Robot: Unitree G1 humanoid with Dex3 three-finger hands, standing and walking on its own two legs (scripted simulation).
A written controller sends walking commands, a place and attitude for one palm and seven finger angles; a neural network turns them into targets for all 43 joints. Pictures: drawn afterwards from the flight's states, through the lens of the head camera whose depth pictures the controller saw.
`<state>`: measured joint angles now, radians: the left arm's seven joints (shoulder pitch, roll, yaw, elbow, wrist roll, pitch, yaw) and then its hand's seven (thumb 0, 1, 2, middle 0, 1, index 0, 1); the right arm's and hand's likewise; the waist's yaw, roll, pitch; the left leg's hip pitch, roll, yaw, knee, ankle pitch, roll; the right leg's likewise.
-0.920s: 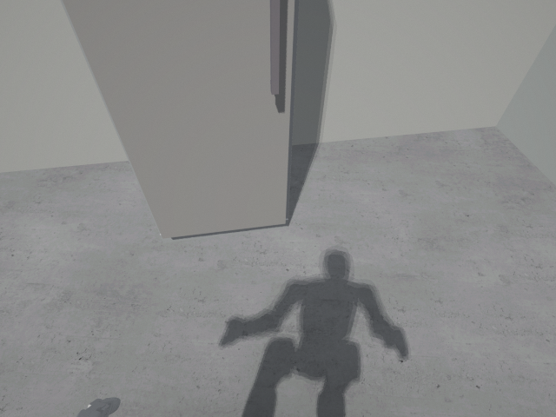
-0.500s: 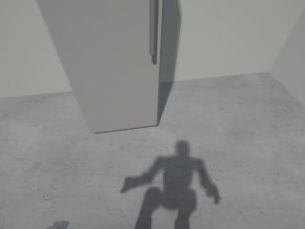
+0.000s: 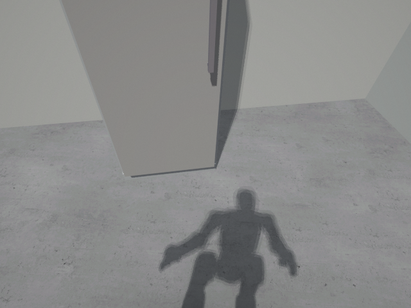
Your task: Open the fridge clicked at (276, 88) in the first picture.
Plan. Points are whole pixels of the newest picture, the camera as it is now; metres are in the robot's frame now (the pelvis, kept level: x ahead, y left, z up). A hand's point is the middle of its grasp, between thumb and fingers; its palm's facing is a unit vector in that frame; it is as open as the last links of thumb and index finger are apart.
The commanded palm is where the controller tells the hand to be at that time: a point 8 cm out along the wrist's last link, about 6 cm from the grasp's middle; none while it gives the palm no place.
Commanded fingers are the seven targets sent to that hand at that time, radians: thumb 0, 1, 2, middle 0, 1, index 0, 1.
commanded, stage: look at it before walking up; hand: right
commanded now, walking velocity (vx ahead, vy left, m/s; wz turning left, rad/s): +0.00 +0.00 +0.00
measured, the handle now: (211, 17) +0.96 +0.04 +0.17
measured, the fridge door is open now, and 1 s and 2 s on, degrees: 0 0 0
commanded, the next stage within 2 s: turn to face it in 0.52 s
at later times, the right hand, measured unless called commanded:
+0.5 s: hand out of the picture +0.08 -0.25 -0.16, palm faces -0.02 +0.94 -0.33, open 7.4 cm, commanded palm none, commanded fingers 0.00 -0.90 -0.90 0.20 0.30 0.20 0.30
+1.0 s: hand out of the picture +0.07 -0.21 -0.17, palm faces -0.09 +0.96 -0.27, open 7.4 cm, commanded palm none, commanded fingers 0.00 -0.90 -0.90 0.20 0.30 0.20 0.30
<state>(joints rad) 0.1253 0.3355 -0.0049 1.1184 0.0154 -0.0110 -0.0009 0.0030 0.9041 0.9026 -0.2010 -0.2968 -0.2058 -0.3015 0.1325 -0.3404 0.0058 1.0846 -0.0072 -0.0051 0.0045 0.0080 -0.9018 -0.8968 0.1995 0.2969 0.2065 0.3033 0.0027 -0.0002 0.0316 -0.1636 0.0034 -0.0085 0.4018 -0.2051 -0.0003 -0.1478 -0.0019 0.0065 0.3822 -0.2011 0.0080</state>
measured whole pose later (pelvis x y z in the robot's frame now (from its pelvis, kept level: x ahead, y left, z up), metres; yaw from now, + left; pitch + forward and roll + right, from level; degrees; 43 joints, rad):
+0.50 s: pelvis +0.00 +0.00 +0.00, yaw +0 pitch -2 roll +0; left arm 0.11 0.34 -0.01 1.12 0.01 -0.01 0.00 0.00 0.90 0.90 -0.20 -0.30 -0.21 -0.30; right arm 0.14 -0.34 0.01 1.09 -0.01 -0.01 0.00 0.01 -0.90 -0.90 0.20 0.30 0.21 0.30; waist 0.00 0.00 0.04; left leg -0.15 0.00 -0.01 0.38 -0.20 0.00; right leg -0.14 -0.01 0.01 0.37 -0.20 0.01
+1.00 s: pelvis +0.00 +0.00 -0.01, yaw +5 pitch -1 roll -1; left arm 0.15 0.24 0.01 1.05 0.02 0.01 0.02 0.00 0.91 0.90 -0.20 -0.30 -0.20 -0.30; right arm 0.19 -0.26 0.00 1.03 -0.01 0.04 0.00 0.01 -0.90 -0.90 0.20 0.30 0.20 0.30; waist -0.01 0.01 0.05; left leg -0.26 -0.03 -0.08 0.52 -0.24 0.00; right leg -0.20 -0.03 -0.07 0.49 -0.27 0.01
